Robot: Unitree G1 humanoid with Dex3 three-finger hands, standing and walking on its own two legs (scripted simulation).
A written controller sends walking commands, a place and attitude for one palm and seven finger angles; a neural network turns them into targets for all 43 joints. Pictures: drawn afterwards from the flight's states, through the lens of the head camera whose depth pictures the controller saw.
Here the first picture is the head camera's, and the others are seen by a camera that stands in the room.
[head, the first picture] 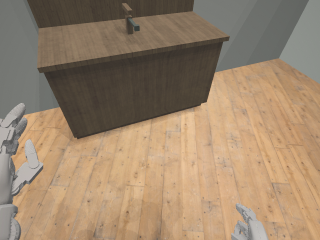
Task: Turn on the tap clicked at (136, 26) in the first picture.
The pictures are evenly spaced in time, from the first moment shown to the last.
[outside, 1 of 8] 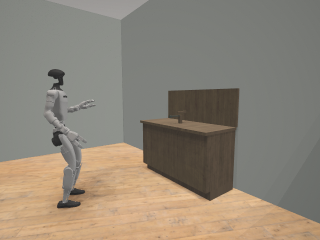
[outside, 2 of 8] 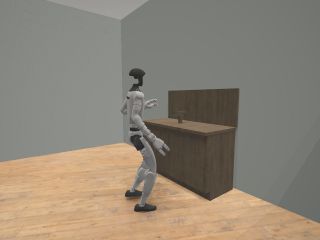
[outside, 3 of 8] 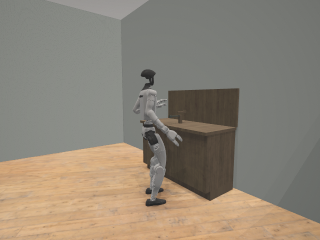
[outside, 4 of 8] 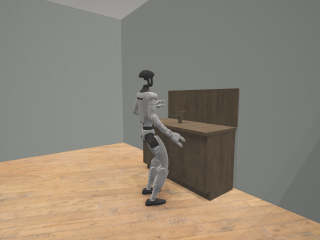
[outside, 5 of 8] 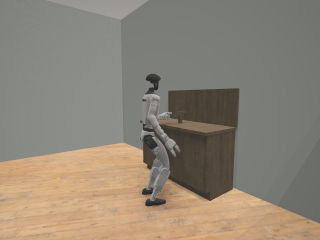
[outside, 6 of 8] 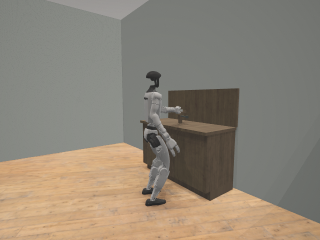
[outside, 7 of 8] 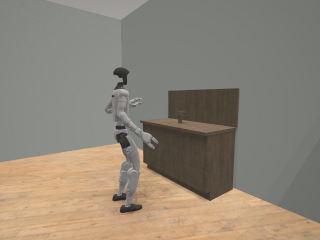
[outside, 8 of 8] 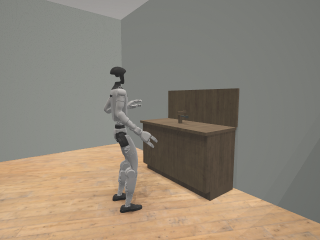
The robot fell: no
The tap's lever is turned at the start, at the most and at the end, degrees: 0 75 75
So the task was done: yes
